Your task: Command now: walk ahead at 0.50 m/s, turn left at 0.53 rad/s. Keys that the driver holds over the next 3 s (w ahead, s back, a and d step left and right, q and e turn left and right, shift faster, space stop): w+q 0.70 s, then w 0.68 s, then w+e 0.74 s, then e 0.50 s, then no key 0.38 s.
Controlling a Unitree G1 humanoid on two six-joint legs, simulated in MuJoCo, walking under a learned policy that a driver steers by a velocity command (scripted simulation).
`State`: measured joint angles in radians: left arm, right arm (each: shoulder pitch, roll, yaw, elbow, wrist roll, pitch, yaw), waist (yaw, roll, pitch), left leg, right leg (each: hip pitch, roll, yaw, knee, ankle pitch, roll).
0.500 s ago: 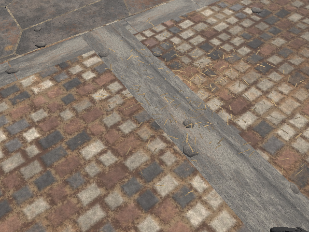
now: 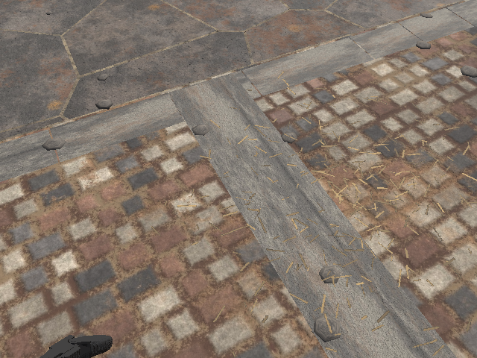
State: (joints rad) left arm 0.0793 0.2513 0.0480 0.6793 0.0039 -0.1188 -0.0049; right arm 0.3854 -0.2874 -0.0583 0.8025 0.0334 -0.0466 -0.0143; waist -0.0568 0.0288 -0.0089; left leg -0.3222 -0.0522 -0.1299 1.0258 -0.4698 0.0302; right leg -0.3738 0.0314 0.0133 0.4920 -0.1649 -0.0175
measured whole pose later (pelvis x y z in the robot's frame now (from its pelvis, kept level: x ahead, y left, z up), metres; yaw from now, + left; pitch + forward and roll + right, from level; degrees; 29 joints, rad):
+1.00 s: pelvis +0.52 +0.14 -0.01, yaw +31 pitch +2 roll -1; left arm 0.13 0.28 0.05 0.70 0.00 -0.12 -0.03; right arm 0.36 -0.29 -0.05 0.74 0.03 -0.04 -0.01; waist -0.03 0.02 0.00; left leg -0.29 -0.07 -0.14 1.06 -0.47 0.04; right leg -0.40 0.04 -0.01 0.54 -0.17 -0.04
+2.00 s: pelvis +0.99 +0.41 -0.02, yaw +14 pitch +2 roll +1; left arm 0.09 0.28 0.06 0.65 -0.02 -0.03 -0.05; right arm 0.31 -0.29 -0.07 0.86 0.00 -0.04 -0.02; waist -0.03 -0.01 0.06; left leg -0.03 0.08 0.20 0.76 -0.47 -0.03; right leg -0.52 0.02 -0.06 0.64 -0.16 -0.11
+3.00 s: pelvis +1.24 +0.46 +0.01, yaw -14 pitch +1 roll +1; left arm 0.18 0.24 0.03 0.68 0.02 0.01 0.01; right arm 0.16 -0.30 -0.06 0.82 -0.01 0.02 -0.01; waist -0.01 0.04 0.02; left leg -0.40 0.04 0.01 0.80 -0.43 -0.07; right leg -0.25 0.01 0.02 0.49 -0.25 -0.03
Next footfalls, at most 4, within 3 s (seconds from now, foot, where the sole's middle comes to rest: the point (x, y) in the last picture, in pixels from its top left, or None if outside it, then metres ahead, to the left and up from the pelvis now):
0.42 left None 0.34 0.19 -0.77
0.90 right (204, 301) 0.67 0.11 -0.77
1.42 left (87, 273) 0.78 0.47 -0.77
1.96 right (130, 181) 1.15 0.37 -0.77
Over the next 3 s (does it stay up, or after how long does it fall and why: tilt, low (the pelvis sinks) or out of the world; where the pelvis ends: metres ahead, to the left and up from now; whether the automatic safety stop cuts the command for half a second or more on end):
stays up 1.24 0.46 0.01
